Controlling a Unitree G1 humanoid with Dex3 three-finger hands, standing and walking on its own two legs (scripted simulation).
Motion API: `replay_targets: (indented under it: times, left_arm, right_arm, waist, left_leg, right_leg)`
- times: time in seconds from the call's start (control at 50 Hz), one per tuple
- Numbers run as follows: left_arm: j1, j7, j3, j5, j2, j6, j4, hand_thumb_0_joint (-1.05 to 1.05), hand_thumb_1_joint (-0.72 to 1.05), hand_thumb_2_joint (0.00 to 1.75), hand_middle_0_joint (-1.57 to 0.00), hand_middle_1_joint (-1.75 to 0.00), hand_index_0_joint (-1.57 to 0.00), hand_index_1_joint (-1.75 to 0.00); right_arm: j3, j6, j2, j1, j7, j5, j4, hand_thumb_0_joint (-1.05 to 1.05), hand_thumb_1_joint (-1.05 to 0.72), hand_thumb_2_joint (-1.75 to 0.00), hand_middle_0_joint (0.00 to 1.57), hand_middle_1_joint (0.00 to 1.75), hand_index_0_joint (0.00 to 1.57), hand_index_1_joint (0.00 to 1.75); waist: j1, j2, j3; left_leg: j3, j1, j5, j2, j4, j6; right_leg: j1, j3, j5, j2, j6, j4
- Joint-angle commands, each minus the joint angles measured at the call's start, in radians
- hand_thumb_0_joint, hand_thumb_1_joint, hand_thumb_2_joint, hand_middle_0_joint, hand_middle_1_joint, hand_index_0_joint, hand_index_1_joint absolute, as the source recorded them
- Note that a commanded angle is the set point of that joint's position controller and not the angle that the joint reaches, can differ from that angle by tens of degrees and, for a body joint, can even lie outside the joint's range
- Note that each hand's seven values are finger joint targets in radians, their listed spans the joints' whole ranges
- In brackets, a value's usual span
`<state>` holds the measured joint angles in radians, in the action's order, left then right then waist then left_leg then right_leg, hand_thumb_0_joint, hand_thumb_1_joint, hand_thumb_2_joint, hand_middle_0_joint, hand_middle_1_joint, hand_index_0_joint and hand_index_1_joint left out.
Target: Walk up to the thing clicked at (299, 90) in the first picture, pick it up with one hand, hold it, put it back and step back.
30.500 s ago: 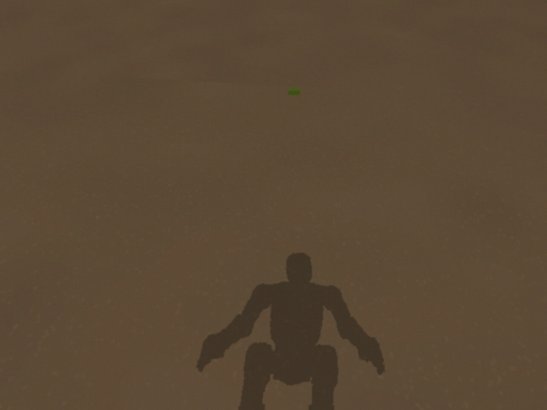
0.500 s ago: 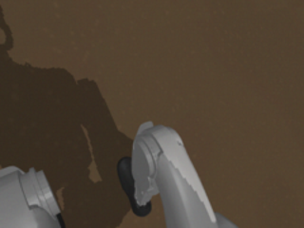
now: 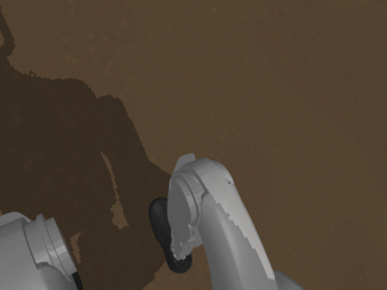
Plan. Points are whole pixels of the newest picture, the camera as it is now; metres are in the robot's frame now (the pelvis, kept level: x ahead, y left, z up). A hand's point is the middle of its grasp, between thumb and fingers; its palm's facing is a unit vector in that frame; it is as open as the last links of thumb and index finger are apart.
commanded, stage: open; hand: left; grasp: from above
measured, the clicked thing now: out of the picture +0.45 +0.33 -0.29
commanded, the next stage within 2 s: withdraw in 0.14 s
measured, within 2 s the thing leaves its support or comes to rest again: neither
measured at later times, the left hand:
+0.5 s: hand out of the picture +0.47 +0.32 -0.23, palm faces -0.34 -0.14 -0.93, open 12.6 cm
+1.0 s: hand out of the picture +0.42 +0.32 -0.08, palm faces -0.47 -0.11 -0.88, open 12.9 cm
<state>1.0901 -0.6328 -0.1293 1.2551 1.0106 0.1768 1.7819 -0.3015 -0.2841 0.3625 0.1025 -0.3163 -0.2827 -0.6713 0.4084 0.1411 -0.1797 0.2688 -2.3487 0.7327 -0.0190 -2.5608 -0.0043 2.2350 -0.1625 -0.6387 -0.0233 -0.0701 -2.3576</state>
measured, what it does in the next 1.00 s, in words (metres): rises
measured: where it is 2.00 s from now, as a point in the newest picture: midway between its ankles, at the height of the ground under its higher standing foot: (129, 277)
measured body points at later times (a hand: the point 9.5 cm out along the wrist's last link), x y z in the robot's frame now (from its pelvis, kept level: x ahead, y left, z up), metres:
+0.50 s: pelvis +0.00 +0.00 +0.00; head +0.27 +0.13 +0.34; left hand +0.48 +0.33 -0.17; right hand +0.05 -0.25 -0.05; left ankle +0.06 +0.13 -0.27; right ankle +0.12 -0.12 -0.27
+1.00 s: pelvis -0.01 -0.01 +0.05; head +0.19 +0.08 +0.44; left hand +0.44 +0.33 -0.03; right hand +0.11 -0.28 -0.05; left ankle +0.06 +0.12 -0.27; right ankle +0.12 -0.13 -0.27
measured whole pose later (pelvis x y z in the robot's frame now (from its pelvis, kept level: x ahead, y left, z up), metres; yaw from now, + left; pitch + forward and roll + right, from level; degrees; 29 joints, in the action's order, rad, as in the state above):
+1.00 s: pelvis -0.01 -0.01 +0.05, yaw +8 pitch +32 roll -7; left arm 1.01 -0.22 0.04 1.18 0.71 0.18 1.39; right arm -0.08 -0.04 0.32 0.14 -0.14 -0.11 -0.67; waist 0.24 0.00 0.07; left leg 0.13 -2.24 0.65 -0.01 -2.32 -0.01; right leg 2.18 -0.06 -0.61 0.02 -0.03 -2.23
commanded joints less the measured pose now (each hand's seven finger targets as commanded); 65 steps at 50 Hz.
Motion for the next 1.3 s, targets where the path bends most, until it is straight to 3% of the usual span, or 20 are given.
replay_targets:
  times: [0.0, 0.28, 0.34, 0.36, 0.4, 0.42, 0.48, 0.52, 0.56, 0.6, 0.62, 0.66, 0.68, 0.74, 0.8, 0.86, 1.06, 1.16, 1.2, 1.28]
  left_arm:
    - [0.218, -0.026, 0.002, -0.004, 0.195, 0.012, -0.088, 0.00, -0.27, 0.78, -0.29, -0.78, -0.29, -0.78]
    - [0.259, -0.046, 0.014, 0.020, 0.212, 0.032, -0.103, 0.00, -0.26, 0.79, -0.30, -0.76, -0.30, -0.76]
    - [0.303, -0.039, -0.017, 0.028, 0.268, 0.029, -0.192, 0.00, -0.26, 0.79, -0.31, -0.74, -0.31, -0.75]
    - [0.294, -0.029, 0.000, 0.032, 0.244, 0.023, -0.202, 0.00, -0.27, 0.79, -0.31, -0.74, -0.30, -0.75]
    - [0.267, -0.020, -0.047, 0.034, 0.275, 0.015, -0.324, 0.00, -0.28, 0.80, -0.30, -0.75, -0.29, -0.76]
    - [0.246, -0.008, -0.021, 0.026, 0.221, 0.007, -0.365, 0.00, -0.29, 0.80, -0.30, -0.75, -0.29, -0.76]
    - [0.184, 0.029, -0.026, -0.010, 0.157, -0.035, -0.509, 0.00, -0.32, 0.84, -0.26, -0.78, -0.25, -0.79]
    - [0.136, 0.069, -0.012, -0.030, 0.097, -0.074, -0.491, 0.00, -0.33, 0.85, -0.24, -0.79, -0.23, -0.80]
    - [0.106, 0.127, 0.029, -0.049, 0.022, -0.110, -0.454, 0.00, -0.35, 0.86, -0.24, -0.80, -0.23, -0.82]
    - [0.116, 0.182, 0.015, -0.068, 0.019, -0.122, -0.527, 0.00, -0.35, 0.87, -0.24, -0.81, -0.23, -0.82]
    - [0.136, 0.221, 0.059, -0.090, -0.061, -0.121, -0.561, 0.00, -0.34, 0.87, -0.25, -0.81, -0.23, -0.82]
    - [0.168, 0.293, 0.105, -0.117, -0.112, -0.118, -0.641, 0.00, -0.35, 0.87, -0.26, -0.80, -0.24, -0.83]
    - [0.182, 0.321, 0.095, -0.123, -0.095, -0.112, -0.655, 0.00, -0.35, 0.87, -0.26, -0.80, -0.24, -0.82]
    - [0.167, 0.389, 0.143, -0.130, -0.154, -0.090, -0.607, 0.00, -0.33, 0.87, -0.27, -0.80, -0.25, -0.83]
    - [0.206, 0.424, 0.150, -0.131, -0.151, -0.048, -0.626, 0.00, -0.32, 0.87, -0.26, -0.82, -0.25, -0.83]
    - [0.210, 0.419, 0.133, -0.112, -0.112, -0.017, -0.584, 0.00, -0.30, 0.86, -0.28, -0.80, -0.26, -0.82]
    - [0.304, 0.282, 0.124, 0.000, -0.045, 0.049, -0.329, 0.00, -0.27, 0.83, -0.29, -0.79, -0.28, -0.80]
    - [0.373, 0.207, 0.063, 0.040, 0.055, 0.060, -0.360, 0.00, -0.23, 0.90, -0.25, -0.71, -0.22, -0.71]
    - [0.391, 0.182, 0.035, 0.039, 0.068, 0.056, -0.412, 0.00, -0.14, 0.90, -0.24, -0.63, -0.22, -0.65]
    - [0.335, 0.173, -0.008, -0.026, 0.063, 0.013, -0.523, 0.00, 0.01, 0.89, -0.23, -0.57, -0.21, -0.59]
  right_arm:
    - [0.094, 0.003, 0.328, 0.201, 0.013, 0.008, -0.020, 0.00, -0.89, -0.90, 0.20, 0.30, 0.20, 0.30]
    - [0.086, 0.010, 0.335, 0.192, 0.032, 0.005, -0.003, 0.00, -0.90, -0.90, 0.20, 0.30, 0.20, 0.30]
    - [0.095, 0.009, 0.334, 0.186, 0.037, 0.011, -0.010, 0.00, -0.90, -0.90, 0.20, 0.30, 0.20, 0.30]
    - [0.110, 0.010, 0.337, 0.180, 0.037, 0.014, -0.009, 0.00, -0.90, -0.90, 0.20, 0.30, 0.20, 0.30]
    - [0.134, 0.018, 0.332, 0.206, 0.033, 0.016, -0.012, 0.00, -0.91, -0.90, 0.20, 0.30, 0.20, 0.30]
    - [0.143, 0.019, 0.314, 0.190, 0.028, 0.023, 0.000, 0.00, -0.91, -0.90, 0.20, 0.30, 0.20, 0.30]
    - [0.191, 0.043, 0.286, 0.204, 0.015, 0.056, -0.011, 0.00, -0.90, -0.90, 0.20, 0.30, 0.20, 0.30]
    - [0.223, 0.074, 0.273, 0.216, 0.008, 0.078, -0.027, 0.00, -0.90, -0.90, 0.20, 0.30, 0.20, 0.30]
    - [0.243, 0.103, 0.263, 0.217, 0.006, 0.105, -0.022, 0.00, -0.90, -0.90, 0.20, 0.30, 0.20, 0.30]
    - [0.268, 0.134, 0.263, 0.249, 0.017, 0.123, -0.019, 0.00, -0.90, -0.90, 0.20, 0.30, 0.20, 0.30]
    - [0.278, 0.146, 0.251, 0.244, 0.021, 0.134, -0.014, 0.00, -0.90, -0.90, 0.20, 0.30, 0.20, 0.30]
    - [0.297, 0.171, 0.228, 0.263, 0.035, 0.158, -0.021, 0.00, -0.91, -0.91, 0.20, 0.30, 0.20, 0.30]
    - [0.309, 0.181, 0.232, 0.259, 0.047, 0.167, -0.006, 0.00, -0.90, -0.91, 0.20, 0.30, 0.20, 0.30]
    - [0.323, 0.213, 0.212, 0.277, 0.087, 0.177, -0.007, 0.00, -0.90, -0.91, 0.20, 0.30, 0.20, 0.30]
    - [0.315, 0.232, 0.185, 0.272, 0.130, 0.178, 0.008, 0.00, -0.90, -0.90, 0.20, 0.30, 0.20, 0.30]
    - [0.303, 0.239, 0.166, 0.249, 0.166, 0.179, 0.013, 0.00, -0.89, -0.90, 0.20, 0.30, 0.20, 0.30]
    - [0.245, 0.228, 0.179, 0.237, 0.212, 0.147, 0.002, 0.00, -0.89, -0.89, 0.20, 0.30, 0.20, 0.30]
    - [0.236, 0.201, 0.201, 0.270, 0.210, 0.122, -0.003, 0.00, -0.88, -0.89, 0.20, 0.30, 0.20, 0.30]
    - [0.240, 0.194, 0.208, 0.289, 0.206, 0.113, -0.007, 0.00, -0.89, -0.90, 0.20, 0.30, 0.20, 0.30]
    - [0.267, 0.178, 0.208, 0.314, 0.187, 0.112, -0.015, 0.00, -0.89, -0.90, 0.20, 0.30, 0.20, 0.30]
  waist:
    - [0.054, -0.544, 0.627]
    - [0.067, -0.560, 0.622]
    - [0.043, -0.621, 0.679]
    - [0.043, -0.633, 0.676]
    - [-0.003, -0.707, 0.781]
    - [-0.020, -0.735, 0.822]
    - [-0.091, -0.808, 0.938]
    - [-0.107, -0.730, 0.905]
    - [-0.107, -0.649, 0.844]
    - [-0.116, -0.605, 0.872]
    - [-0.104, -0.583, 0.863]
    - [-0.113, -0.532, 0.890]
    - [-0.106, -0.497, 0.899]
    - [-0.087, -0.351, 0.808]
    - [-0.098, -0.288, 0.776]
    - [-0.123, -0.292, 0.774]
    - [-0.087, -0.358, 0.742]
    - [-0.090, -0.487, 0.836]
    - [-0.087, -0.556, 0.895]
    - [-0.113, -0.630, 0.997]
  left_leg:
    - [-0.117, 0.479, -0.258, -0.024, 0.269, 0.004]
    - [-0.106, 0.504, -0.227, -0.028, 0.285, -0.001]
    - [-0.107, 0.544, -0.242, -0.028, 0.290, -0.007]
    - [-0.112, 0.547, -0.232, -0.028, 0.292, -0.008]
    - [-0.119, 0.605, -0.287, -0.025, 0.307, -0.015]
    - [-0.125, 0.645, -0.310, -0.026, 0.309, -0.022]
    - [-0.143, 0.685, -0.388, -0.016, 0.344, -0.026]
    - [-0.163, 0.601, -0.365, -0.009, 0.352, -0.012]
    - [-0.172, 0.538, -0.305, -0.008, 0.362, 0.003]
    - [-0.175, 0.521, -0.262, 0.002, 0.396, 0.010]
    - [-0.169, 0.532, -0.240, 0.005, 0.420, 0.010]
    - [-0.176, 0.552, -0.214, 0.010, 0.449, 0.014]
    - [-0.177, 0.543, -0.199, 0.013, 0.449, 0.019]
    - [-0.199, 0.458, -0.145, 0.024, 0.441, 0.030]
    - [-0.229, 0.396, -0.127, 0.036, 0.442, 0.035]
    - [-0.231, 0.419, -0.109, 0.037, 0.463, 0.032]
    - [-0.218, 0.422, -0.087, 0.036, 0.432, 0.030]
    - [-0.213, 0.531, -0.143, 0.030, 0.422, 0.016]
    - [-0.209, 0.587, -0.185, 0.028, 0.418, 0.010]
    - [-0.219, 0.648, -0.256, 0.026, 0.416, 0.005]
  right_leg:
    - [-0.391, -0.114, 0.275, -0.057, 0.080, 0.180]
    - [-0.374, -0.117, 0.254, -0.053, 0.080, 0.179]
    - [-0.371, -0.114, 0.260, -0.047, 0.084, 0.172]
    - [-0.363, -0.108, 0.255, -0.045, 0.086, 0.171]
    - [-0.381, -0.104, 0.288, -0.044, 0.093, 0.168]
    - [-0.371, -0.098, 0.299, -0.044, 0.098, 0.158]
    - [-0.347, -0.087, 0.336, -0.046, 0.109, 0.159]
    - [-0.309, -0.073, 0.324, -0.045, 0.107, 0.178]
    - [-0.273, -0.056, 0.277, -0.048, 0.108, 0.201]
    - [-0.302, -0.042, 0.241, -0.036, 0.109, 0.223]
    - [-0.297, -0.039, 0.226, -0.030, 0.111, 0.234]
    - [-0.333, -0.021, 0.203, -0.032, 0.111, 0.271]
    - [-0.351, -0.010, 0.191, -0.028, 0.110, 0.286]
    - [-0.370, 0.021, 0.114, -0.028, 0.112, 0.351]
    - [-0.427, 0.048, 0.067, -0.022, 0.109, 0.393]
    - [-0.412, 0.054, 0.039, -0.016, 0.109, 0.387]
    - [-0.296, 0.035, 0.027, -0.012, 0.110, 0.318]
    - [-0.288, 0.004, 0.098, -0.007, 0.111, 0.264]
    - [-0.278, -0.011, 0.147, -0.003, 0.112, 0.236]
    - [-0.299, -0.013, 0.211, 0.004, 0.113, 0.224]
